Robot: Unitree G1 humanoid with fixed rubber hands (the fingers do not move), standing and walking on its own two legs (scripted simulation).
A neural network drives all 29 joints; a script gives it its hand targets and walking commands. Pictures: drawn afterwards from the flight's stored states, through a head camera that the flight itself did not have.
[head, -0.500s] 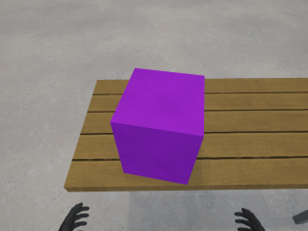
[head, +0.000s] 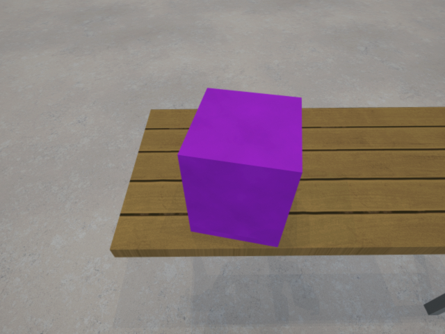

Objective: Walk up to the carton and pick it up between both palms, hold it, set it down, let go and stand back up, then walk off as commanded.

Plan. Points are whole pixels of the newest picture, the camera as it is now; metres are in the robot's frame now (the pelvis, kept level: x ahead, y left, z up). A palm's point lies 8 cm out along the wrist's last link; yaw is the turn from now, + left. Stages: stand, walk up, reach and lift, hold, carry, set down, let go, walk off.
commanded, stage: stand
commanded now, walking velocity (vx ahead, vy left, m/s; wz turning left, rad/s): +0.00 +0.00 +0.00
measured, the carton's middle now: (242, 168) +0.43 -0.02 +0.04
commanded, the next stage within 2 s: walk off in 0.02 s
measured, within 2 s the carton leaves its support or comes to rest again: neither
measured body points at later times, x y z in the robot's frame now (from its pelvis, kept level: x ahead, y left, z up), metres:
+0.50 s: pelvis -0.07 -0.04 -0.03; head -0.02 -0.06 +0.41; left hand +0.00 +0.29 -0.13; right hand +0.05 -0.35 -0.16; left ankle +0.03 +0.10 -0.74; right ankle -0.06 -0.12 -0.73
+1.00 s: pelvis -0.23 -0.06 -0.04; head -0.18 -0.08 +0.41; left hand -0.11 +0.24 -0.13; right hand -0.16 -0.38 -0.16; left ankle -0.30 +0.06 -0.74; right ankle -0.05 -0.12 -0.74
